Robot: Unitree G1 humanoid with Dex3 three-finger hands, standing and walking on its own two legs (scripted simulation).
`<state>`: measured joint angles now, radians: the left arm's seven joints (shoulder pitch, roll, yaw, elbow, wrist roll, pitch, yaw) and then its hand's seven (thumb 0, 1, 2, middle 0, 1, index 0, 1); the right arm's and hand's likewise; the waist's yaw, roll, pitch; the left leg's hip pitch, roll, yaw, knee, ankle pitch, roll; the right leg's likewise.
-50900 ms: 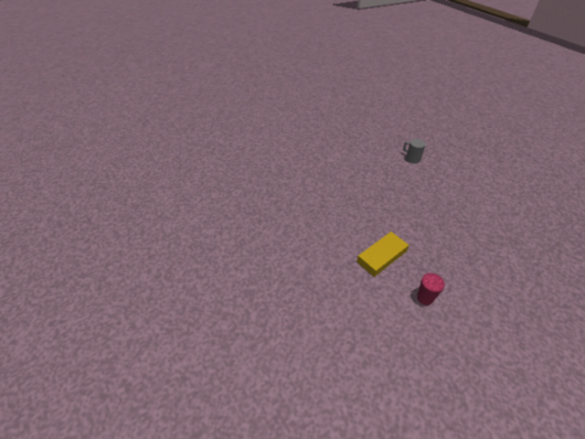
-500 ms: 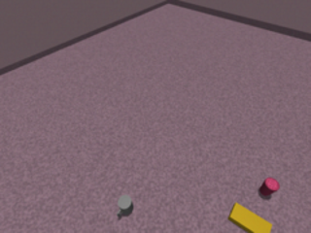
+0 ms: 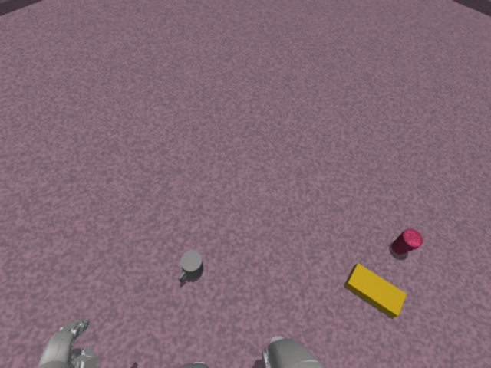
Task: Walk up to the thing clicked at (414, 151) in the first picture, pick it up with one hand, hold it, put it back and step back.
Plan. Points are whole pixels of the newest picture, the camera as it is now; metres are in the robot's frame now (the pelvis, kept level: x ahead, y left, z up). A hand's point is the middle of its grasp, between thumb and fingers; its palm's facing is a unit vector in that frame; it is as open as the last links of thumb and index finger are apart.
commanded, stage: step back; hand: left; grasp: from above
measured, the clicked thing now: (189, 268) +0.48 +0.17 -0.71
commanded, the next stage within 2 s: none
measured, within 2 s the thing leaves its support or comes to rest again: neither
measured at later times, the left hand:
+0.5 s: hand out of the picture +0.04 +0.25 -0.13, palm faces -0.07 -0.91 -0.41, open 7.3 cm
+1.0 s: hand out of the picture -0.13 +0.28 -0.16, palm faces -0.08 -0.92 -0.38, open 7.3 cm
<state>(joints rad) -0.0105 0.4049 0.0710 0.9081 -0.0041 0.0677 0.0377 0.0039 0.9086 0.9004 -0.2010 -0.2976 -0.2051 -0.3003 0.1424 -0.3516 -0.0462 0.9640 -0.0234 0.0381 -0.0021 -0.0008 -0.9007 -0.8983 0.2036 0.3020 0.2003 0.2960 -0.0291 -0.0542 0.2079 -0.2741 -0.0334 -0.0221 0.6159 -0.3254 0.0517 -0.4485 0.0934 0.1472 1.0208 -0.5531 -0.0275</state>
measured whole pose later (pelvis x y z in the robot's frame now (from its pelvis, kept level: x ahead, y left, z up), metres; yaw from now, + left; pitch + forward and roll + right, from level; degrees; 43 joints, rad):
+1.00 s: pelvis -0.24 +0.01 +0.00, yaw -6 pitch -2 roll -1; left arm 0.20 0.41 0.10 0.82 0.01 0.07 0.00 0.01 0.91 0.90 -0.20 -0.30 -0.21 -0.30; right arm 0.10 -0.36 -0.04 0.80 -0.02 0.02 -0.02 0.00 -0.90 -0.90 0.21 0.30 0.20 0.30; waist 0.03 -0.04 0.19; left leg -0.36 0.05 -0.01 0.60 -0.21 0.00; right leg -0.31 0.04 0.12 0.90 -0.50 0.03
